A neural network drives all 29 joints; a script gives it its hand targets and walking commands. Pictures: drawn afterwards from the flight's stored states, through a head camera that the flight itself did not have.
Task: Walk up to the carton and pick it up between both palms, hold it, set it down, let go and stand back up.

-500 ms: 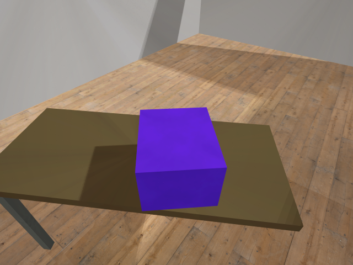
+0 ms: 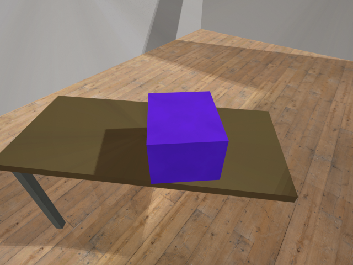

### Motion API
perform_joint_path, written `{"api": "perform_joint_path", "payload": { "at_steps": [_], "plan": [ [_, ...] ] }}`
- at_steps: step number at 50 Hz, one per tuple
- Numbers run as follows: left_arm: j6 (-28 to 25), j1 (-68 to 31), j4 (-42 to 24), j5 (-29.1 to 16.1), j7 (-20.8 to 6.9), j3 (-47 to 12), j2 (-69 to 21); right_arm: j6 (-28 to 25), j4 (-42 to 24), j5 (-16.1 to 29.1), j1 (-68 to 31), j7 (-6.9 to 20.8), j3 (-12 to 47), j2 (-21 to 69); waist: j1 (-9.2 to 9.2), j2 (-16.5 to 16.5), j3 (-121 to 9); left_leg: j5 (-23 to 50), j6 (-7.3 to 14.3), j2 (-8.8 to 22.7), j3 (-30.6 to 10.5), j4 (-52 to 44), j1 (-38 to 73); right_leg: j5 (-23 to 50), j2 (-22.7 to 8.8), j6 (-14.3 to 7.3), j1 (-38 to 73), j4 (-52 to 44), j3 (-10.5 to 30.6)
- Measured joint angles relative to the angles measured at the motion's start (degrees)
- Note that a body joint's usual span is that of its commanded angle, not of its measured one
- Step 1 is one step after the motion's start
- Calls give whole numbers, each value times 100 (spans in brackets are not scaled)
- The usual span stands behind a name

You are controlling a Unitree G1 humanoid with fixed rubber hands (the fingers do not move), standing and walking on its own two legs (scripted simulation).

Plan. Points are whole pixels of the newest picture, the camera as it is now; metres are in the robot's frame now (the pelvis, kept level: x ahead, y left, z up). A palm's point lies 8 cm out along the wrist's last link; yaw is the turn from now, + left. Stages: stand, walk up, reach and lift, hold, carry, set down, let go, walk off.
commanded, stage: stand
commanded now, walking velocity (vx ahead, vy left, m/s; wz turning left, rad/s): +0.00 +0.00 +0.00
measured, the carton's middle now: (182, 134) +0.63 -0.01 -0.07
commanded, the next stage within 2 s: none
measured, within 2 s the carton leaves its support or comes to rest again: neither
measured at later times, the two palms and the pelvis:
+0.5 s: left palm out of the picture -0.16 +0.28 -0.15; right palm out of the picture -0.11 -0.21 -0.14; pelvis -0.13 +0.04 -0.02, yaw +5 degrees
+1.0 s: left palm out of the picture +0.08 +0.24 -0.14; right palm out of the picture -0.06 -0.25 -0.16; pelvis -0.02 +0.00 -0.03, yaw -3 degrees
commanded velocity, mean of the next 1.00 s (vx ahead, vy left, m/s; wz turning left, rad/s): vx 0.00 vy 0.00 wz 0.00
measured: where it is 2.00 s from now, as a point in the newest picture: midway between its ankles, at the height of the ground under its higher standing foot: outside the picture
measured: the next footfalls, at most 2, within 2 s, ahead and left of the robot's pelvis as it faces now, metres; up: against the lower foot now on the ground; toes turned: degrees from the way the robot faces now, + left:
right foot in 0.14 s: +0.01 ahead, -0.09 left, +0.00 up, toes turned +0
left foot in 0.42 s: -0.18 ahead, +0.14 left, +0.00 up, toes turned +6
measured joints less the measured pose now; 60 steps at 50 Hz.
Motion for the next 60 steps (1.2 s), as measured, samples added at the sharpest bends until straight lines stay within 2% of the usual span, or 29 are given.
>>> {"api": "perform_joint_path", "payload": {
  "at_steps": [1,3,5,6,7,8,10,12,14,16,19,21,23,24,27,30,34,37,40,42,43,44,47,49,52,56,58,59,60],
  "plan": [
    [24,10,9,18,-9,14,-14,38,-19,-43,-19,-5,-37,0,-13,37,12,30,-2,24,3,-29,-28,-333,25,-44,-85,241,-57],
    [82,84,82,79,-55,68,-73,152,25,-152,-90,-67,-175,-6,-18,190,-12,410,-13,125,38,-267,-4,-673,148,-158,-233,1427,-373],
    [90,317,103,67,-57,111,-117,259,171,-208,-183,-183,-301,-45,80,316,-172,400,-192,186,139,-330,-110,-682,218,-311,87,1965,-700],
    [26,527,49,51,-14,123,-67,299,218,-166,-243,-215,-304,-45,201,197,-294,-274,-270,89,226,205,-450,-753,156,-411,420,1458,-663],
    [-37,763,12,70,53,132,35,327,186,-103,-361,-215,-270,1,367,-146,-376,-830,-251,-149,271,1212,-993,-1024,-13,-426,618,749,-273],
    [15,815,164,108,118,115,-30,327,131,-66,-558,-192,-274,-42,451,-118,-245,-983,-228,-216,7,2149,-1377,-293,-25,-363,436,787,-231],
    [234,873,517,130,173,47,-155,316,32,-73,-659,-86,-343,-68,322,131,-112,-899,-266,-348,-470,3884,-1753,426,-18,-311,353,1075,-568],
    [351,933,743,29,227,91,-177,362,9,-138,-522,39,-339,7,334,151,-285,-380,-297,-294,-519,5407,-1651,652,-20,-297,488,828,-648],
    [357,899,744,-66,280,131,-181,388,-30,-132,-324,120,-302,92,273,55,-530,-231,-287,-172,-429,5978,-1101,896,-92,-227,602,397,-649],
    [267,706,596,-79,303,137,-206,384,-96,-107,-143,164,-278,135,207,-23,-696,-505,-275,29,-282,5312,-303,991,-147,-182,591,65,-606],
    [86,231,316,165,237,156,-275,199,-255,-17,63,139,-377,190,146,-66,-609,-1368,-243,213,-154,2311,1115,1246,-202,-160,405,-79,-523],
    [53,-51,100,137,212,145,-323,56,-309,-14,152,20,-472,185,100,2,-445,-1192,-114,246,-85,489,1845,1048,-205,-53,16,371,-493],
    [82,-142,-64,111,186,181,-255,-46,-114,-41,174,-58,-425,300,80,-242,-293,-918,70,27,67,587,1706,173,-233,142,-475,1218,-168],
    [131,-106,-137,135,158,211,-219,-105,7,-63,259,-69,-362,344,34,-299,-286,-946,114,7,119,673,1668,62,-172,217,-675,1600,-64],
    [202,-33,-248,164,22,307,-51,-251,399,-186,589,-120,-207,482,-31,-451,-186,-897,101,26,264,433,1922,562,-63,318,-1100,2416,164],
    [191,33,-259,196,-122,369,76,-339,603,-218,884,-115,-109,533,-21,-542,-15,-803,52,54,454,60,2308,1121,-101,310,-1324,2773,333],
    [224,16,-253,192,-182,380,113,-391,653,-209,1102,-79,-16,521,-2,-537,240,-828,-12,122,703,-253,2717,1481,-294,244,-1349,2520,358],
    [232,-164,-298,202,-207,344,47,-389,547,-173,1177,-69,49,477,-56,-435,432,-958,-98,229,842,-312,2917,1435,-530,187,-1149,1808,-25],
    [153,-447,-441,183,-235,309,-52,-355,449,-139,1230,-69,100,406,-172,-261,574,-1225,-218,412,916,-163,3015,1242,-558,56,-780,1086,-408],
    [0,-645,-610,167,-223,296,-105,-315,400,-115,1281,-47,131,350,-218,-74,654,-1581,-256,638,876,305,2913,1460,-380,-87,-463,644,-557],
    [-102,-766,-695,169,-203,294,-130,-292,377,-91,1258,-23,155,319,-202,52,752,-1768,-163,802,799,841,2741,1718,-263,-134,-458,720,-629],
    [-198,-878,-782,165,-179,282,-125,-262,315,-54,1224,8,185,307,-178,96,834,-1594,-61,856,610,1651,2408,1591,-216,-166,-521,969,-674],
    [-280,-1126,-855,45,-61,190,-155,-141,23,2,1011,89,185,182,-43,155,938,-1280,48,505,-98,4172,1227,1080,-159,-210,-437,1250,-681],
    [-224,-1216,-827,70,-8,144,-178,-120,-214,3,787,122,120,77,-3,213,932,-1114,51,447,-193,4881,554,1023,-170,-230,-239,1132,-758],
    [-222,-1219,-732,119,-24,112,-144,-155,-646,-8,475,204,-8,-26,-13,228,832,-1202,26,551,-199,4466,-85,967,-217,-193,47,941,-878],
    [-215,-1156,-595,108,-82,139,23,-271,-1093,23,265,300,-141,-21,-2,76,607,-1017,38,747,-80,2564,-175,634,-363,-153,251,1055,-991],
    [-102,-1071,-538,89,-121,154,109,-405,-1295,9,358,308,-215,-49,-20,-33,438,-441,8,674,10,2000,-2,-199,-489,-171,127,1685,-921],
    [-23,-1029,-518,55,-146,158,148,-440,-1329,-31,398,265,-227,-53,-60,-103,360,-444,-61,619,60,2176,-29,-644,-504,-148,-35,2180,-789],
    [66,-1002,-522,23,-179,160,191,-430,-1283,-63,423,198,-202,-33,-111,-184,303,-561,-106,560,96,2285,-2,-724,-451,-95,-208,2680,-588]
  ]
}}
